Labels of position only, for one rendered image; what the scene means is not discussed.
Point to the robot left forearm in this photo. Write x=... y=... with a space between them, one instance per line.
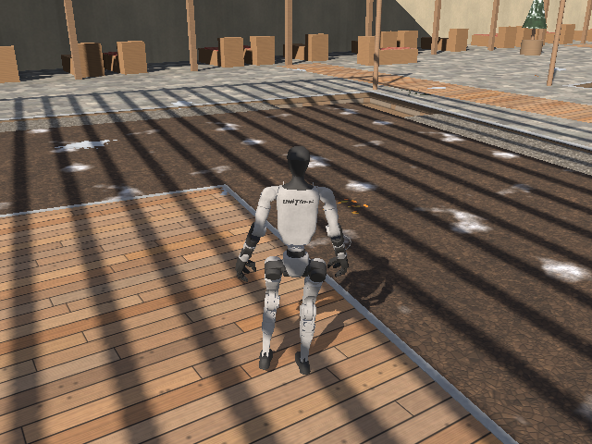
x=249 y=245

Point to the robot head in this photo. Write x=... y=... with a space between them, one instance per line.
x=298 y=161

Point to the robot right forearm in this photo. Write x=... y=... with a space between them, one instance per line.
x=338 y=245

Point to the right robot hand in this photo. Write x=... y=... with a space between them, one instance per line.
x=337 y=263

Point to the robot right foot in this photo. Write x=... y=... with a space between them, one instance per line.
x=304 y=367

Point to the robot left upper arm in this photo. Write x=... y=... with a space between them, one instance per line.
x=268 y=195

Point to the robot right upper arm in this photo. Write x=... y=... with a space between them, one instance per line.
x=326 y=196

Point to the left robot hand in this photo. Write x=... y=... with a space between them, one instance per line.
x=240 y=266

